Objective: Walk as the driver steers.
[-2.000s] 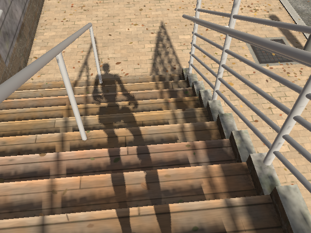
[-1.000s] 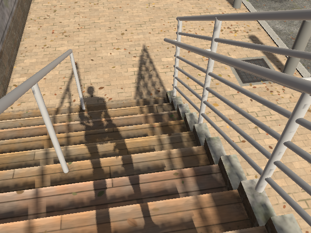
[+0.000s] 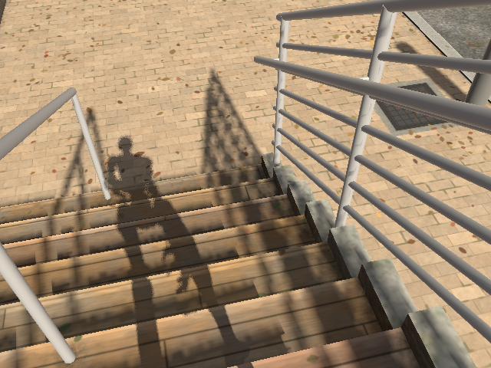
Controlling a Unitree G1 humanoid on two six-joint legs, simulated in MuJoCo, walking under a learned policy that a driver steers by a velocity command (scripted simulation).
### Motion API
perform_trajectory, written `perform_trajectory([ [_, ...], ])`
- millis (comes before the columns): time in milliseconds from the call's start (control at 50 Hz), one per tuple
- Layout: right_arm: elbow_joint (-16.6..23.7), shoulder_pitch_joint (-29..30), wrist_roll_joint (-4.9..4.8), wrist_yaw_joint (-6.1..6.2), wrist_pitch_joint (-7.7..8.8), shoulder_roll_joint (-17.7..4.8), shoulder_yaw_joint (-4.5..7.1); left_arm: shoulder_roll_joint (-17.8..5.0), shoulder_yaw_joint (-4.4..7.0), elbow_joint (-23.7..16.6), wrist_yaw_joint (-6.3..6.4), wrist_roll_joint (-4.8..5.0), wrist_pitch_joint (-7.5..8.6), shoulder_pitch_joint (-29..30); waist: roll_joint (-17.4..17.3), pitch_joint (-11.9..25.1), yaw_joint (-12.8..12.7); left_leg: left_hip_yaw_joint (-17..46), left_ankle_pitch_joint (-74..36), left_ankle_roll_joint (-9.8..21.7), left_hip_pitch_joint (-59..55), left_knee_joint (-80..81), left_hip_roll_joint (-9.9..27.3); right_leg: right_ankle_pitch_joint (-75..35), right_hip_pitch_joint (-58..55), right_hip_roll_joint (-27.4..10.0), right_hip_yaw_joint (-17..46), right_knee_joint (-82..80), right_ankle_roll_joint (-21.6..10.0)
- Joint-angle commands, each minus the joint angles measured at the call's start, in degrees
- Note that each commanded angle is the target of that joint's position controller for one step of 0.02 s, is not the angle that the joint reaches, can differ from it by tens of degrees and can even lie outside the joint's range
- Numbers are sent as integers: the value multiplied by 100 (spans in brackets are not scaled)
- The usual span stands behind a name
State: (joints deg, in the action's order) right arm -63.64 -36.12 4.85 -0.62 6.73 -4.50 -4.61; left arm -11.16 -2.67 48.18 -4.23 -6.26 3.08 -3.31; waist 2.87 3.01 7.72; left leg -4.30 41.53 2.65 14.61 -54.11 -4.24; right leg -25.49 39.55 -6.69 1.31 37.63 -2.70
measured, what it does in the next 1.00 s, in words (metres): goes down, turning left: right foot 0.17 m lower, then left foot 0.16 m lower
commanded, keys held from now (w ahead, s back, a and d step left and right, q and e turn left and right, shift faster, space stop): w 0.28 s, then w+q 0.62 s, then w+e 0.10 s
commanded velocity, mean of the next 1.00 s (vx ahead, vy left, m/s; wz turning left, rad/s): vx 0.50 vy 0.00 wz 0.27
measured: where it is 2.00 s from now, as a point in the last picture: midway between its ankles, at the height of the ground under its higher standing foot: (216, 341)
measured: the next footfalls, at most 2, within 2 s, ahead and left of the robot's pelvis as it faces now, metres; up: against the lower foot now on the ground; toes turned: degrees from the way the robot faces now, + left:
right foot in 0.10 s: +0.20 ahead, -0.12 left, -0.17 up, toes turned -7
left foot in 0.66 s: +0.52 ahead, +0.13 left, -0.33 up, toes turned +12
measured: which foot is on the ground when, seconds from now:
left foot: down 0.00-0.12, up 0.14-0.64, down 0.66-1.00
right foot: up 0.00-0.08, down 0.10-0.66, up 0.68-1.00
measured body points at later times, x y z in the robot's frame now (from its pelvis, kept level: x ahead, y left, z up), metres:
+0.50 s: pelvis +0.30 -0.03 -0.15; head +0.30 -0.02 +0.30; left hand +0.13 +0.12 -0.30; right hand +0.44 -0.24 -0.28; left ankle +0.50 +0.13 -0.83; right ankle +0.16 -0.11 -0.83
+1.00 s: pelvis +0.62 +0.04 -0.34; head +0.62 +0.03 +0.11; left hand +0.78 +0.29 -0.42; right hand +0.59 -0.17 -0.49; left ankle +0.49 +0.12 -1.00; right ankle +0.81 -0.05 -1.05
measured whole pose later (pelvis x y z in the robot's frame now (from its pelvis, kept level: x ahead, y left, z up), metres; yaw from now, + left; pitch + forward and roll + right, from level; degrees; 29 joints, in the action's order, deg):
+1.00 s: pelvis +0.62 +0.04 -0.34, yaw +18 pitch +1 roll +4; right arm -58.6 -31.6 4.9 -1.3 7.4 -7.1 -2.5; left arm -11.7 -1.3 45.1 -2.6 -5.6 4.1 -1.7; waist 2.9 3.1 7.0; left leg 1.9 41.9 2.6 18.5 -58.9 -7.5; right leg -20.1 32.5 -6.1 2.9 33.5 -0.6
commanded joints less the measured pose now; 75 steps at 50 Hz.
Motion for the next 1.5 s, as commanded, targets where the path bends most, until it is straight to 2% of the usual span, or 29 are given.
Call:
perform_trajectory([
  [20,61,-286,-74,92,9,-871,188,-421,73,-534,-15,68,-8,735,-500,-1102,-41,1935,-2576,1132,408,1173,1473,1224,-620,149,-186,-942,21],
  [60,-35,-230,-184,77,-136,-1150,356,-458,126,-302,-32,179,56,489,-371,-1074,37,1935,-3723,1066,-392,551,1413,1832,-1231,240,-315,-1999,-61],
  [120,-248,-446,207,-585,-295,-575,308,-1455,755,1021,40,82,135,-4141,969,782,-1797,827,-1954,140,2856,-4721,158,-2578,-7437,-617,-92,-617,-1368],
  [140,-98,-1072,-67,-695,-219,-357,359,-1879,836,951,-114,76,86,-3969,1369,1898,-1197,564,440,-15,3671,-6399,153,-4483,-8219,-1522,693,341,-2049],
  [160,376,5,-271,-652,-173,-814,520,-1636,873,976,-135,-114,26,-3840,487,1099,-1492,657,240,-79,4783,-6473,145,-2811,-7706,-1814,1480,-201,-2230],
  [220,787,1002,-81,-174,-32,-786,508,107,259,527,2,-15,141,-1816,-756,-470,-514,1384,-3298,322,3598,-2993,1335,1664,-3363,-1231,871,-1715,-1363],
  [420,902,2303,14,-331,-227,-603,489,196,-6,1482,363,88,406,-3591,-190,-584,-982,1005,-7346,-169,2791,1344,1277,2666,-2241,-504,67,-579,-997],
  [580,1556,4137,48,-443,-303,-909,455,-68,72,1870,532,198,214,-3973,-196,-1396,-1566,387,-5354,79,2204,2990,1112,2902,-3434,-803,177,347,-737],
  [620,1203,3220,28,-385,-205,-1007,530,-479,227,1681,396,116,130,-3436,-333,-1127,-1139,-180,-5272,115,401,3218,750,2106,-2824,-528,-310,1236,-673],
  [640,524,1217,36,-387,-192,-1191,661,-573,233,1716,162,-286,45,-3092,-127,-764,-329,91,-6334,281,-1692,2648,861,1524,-1890,-672,-418,2499,-406],
  [660,374,160,67,-340,-108,-2146,1061,-788,423,1422,39,110,118,-2864,-1494,-291,137,-299,-7449,690,-3158,3029,691,2703,-903,137,-1121,4354,-1],
  [680,124,-798,69,-354,-217,-2454,1111,-58,222,1541,-170,53,71,-3868,-2392,1758,-86,1336,-10119,2184,-6177,1426,2017,7206,431,573,-1003,7129,491],
  [700,-103,-1403,174,-360,-182,-2188,1054,-447,369,939,-193,265,175,-2627,-1433,1483,374,2214,-10308,2323,-6145,1742,2180,7421,1410,738,-563,7813,503],
  [740,42,-395,-142,-296,-12,-1544,918,-432,405,68,117,400,386,-811,-455,327,353,2628,-5840,2129,-4274,2707,2362,6779,2598,398,-238,7025,260],
  [780,669,1487,-114,-255,35,-440,436,-133,359,78,321,35,411,-1072,343,-681,-859,2214,-4481,1597,-558,2961,2031,4446,908,-310,738,3714,-276],
  [880,950,1586,71,-163,158,-1075,433,172,150,75,146,86,164,-1618,-259,-401,-1103,1221,-3725,1461,3237,2154,755,1690,-2288,319,-194,2179,63],
  [920,892,1064,-36,61,254,-611,348,-156,114,-19,266,116,178,-930,19,-549,-482,1212,-1966,895,2250,1109,471,-794,-1449,-75,380,-350,228],
  [1020,680,187,-70,-120,-24,-1184,357,-538,287,-268,-27,39,20,-326,-414,-900,-531,2548,-2133,1117,1704,226,1054,821,-2310,208,-200,-1188,125],
  [1080,616,361,66,-567,-206,-1319,447,-1577,840,803,104,255,188,-3323,529,355,-1763,1325,-3525,148,2173,-3477,358,-1246,-5924,-237,-126,-1116,-982],
  [1100,633,-621,-59,-637,-188,-653,387,-1922,887,719,-52,339,140,-3595,1780,1985,-1306,546,1018,-426,3926,-6572,-370,-3754,-8153,-1378,1425,206,-2491],
  [1140,1728,1323,-306,-518,-182,-1208,448,-1683,889,658,-98,97,134,-3246,580,968,-1722,747,482,-646,6750,-7051,87,-1493,-7630,-2009,2972,-481,-2496],
  [1200,1668,1399,-206,-157,-257,-828,337,-74,239,429,-136,230,177,-1493,-458,-599,-210,1256,-1636,-266,3913,-4513,1211,421,-1832,-1352,2215,-1392,-1816],
  [1240,1435,1325,121,-252,-241,-668,292,-168,318,255,144,393,420,-1258,-360,-670,-445,698,-3999,-265,2626,-1586,1176,813,-414,-102,859,-1614,-1593],
  [1300,1633,1993,-42,-237,-291,-838,390,-1171,492,126,387,298,593,-1532,134,52,-402,25,-4260,-516,938,-1031,714,-89,204,208,958,-1109,-1121],
  [1360,1857,1681,97,-96,-218,-1383,613,-1003,407,-189,387,257,565,-1337,11,360,-229,255,-3554,-606,933,-1727,444,-349,-299,141,1494,318,-972],
  [1400,2161,1818,-12,94,-243,-1582,710,-1176,513,-372,401,239,575,-1332,15,445,-289,487,-2174,-550,1262,-1200,235,-1774,-1118,-255,2230,1086,-1109],
  [1420,2382,2454,-280,181,-293,-1448,692,-1307,647,-130,446,573,529,-1900,1,132,-683,384,-1423,-560,1893,701,107,-1838,-1953,-382,2646,734,-1289],
  [1480,2145,1394,-568,351,-262,-2044,907,-273,353,-355,330,455,446,-2647,-1615,2138,-633,2606,-8166,2630,-2657,1639,2233,2514,469,953,1174,3397,11],
  [1500,2098,1101,-82,202,-175,-1816,907,-475,456,-685,317,563,352,-1781,-1487,1292,-196,3689,-8667,3192,-2488,2196,3318,7248,2154,1357,449,4457,410],
])
Keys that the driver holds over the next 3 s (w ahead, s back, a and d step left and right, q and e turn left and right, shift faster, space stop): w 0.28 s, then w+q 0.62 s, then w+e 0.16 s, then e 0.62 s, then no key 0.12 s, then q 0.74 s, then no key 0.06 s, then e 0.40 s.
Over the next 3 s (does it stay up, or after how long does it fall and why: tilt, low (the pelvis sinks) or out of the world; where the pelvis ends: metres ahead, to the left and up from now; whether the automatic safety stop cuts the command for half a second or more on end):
stays up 0.78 0.05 -0.44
